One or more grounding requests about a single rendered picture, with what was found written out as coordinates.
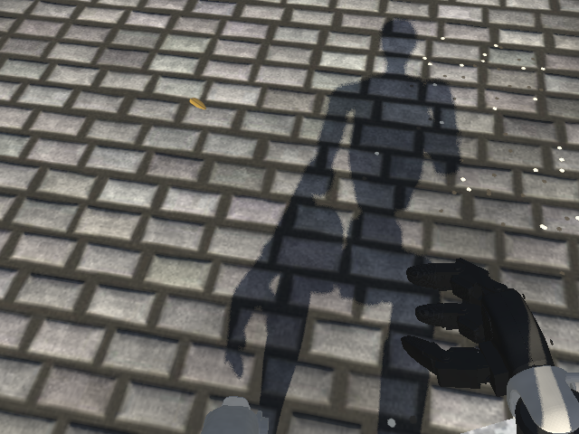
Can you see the right robot hand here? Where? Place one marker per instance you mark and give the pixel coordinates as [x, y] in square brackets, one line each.
[491, 314]

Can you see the robot left thigh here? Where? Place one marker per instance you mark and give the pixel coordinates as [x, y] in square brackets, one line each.
[235, 420]

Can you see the left robot shin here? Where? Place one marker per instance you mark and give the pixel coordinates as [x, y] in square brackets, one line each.
[233, 401]

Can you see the right robot forearm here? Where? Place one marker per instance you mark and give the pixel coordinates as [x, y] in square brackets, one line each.
[541, 401]

